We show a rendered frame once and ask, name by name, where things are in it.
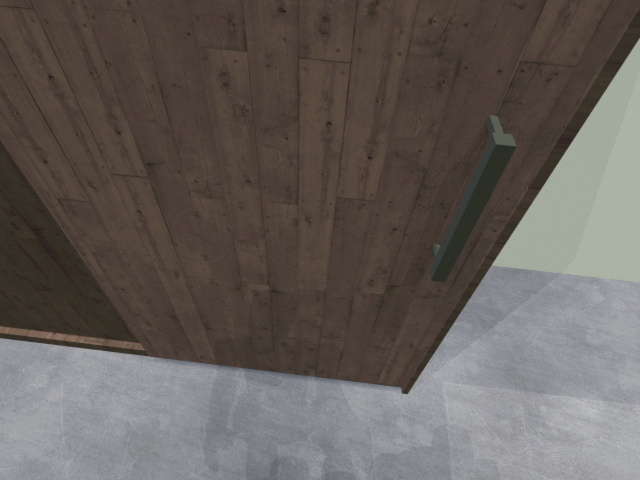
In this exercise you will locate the handle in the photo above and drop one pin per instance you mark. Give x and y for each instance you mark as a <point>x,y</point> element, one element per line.
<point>495,157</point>

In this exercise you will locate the wardrobe door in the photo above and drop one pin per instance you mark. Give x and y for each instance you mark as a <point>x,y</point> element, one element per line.
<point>44,283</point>
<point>259,183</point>

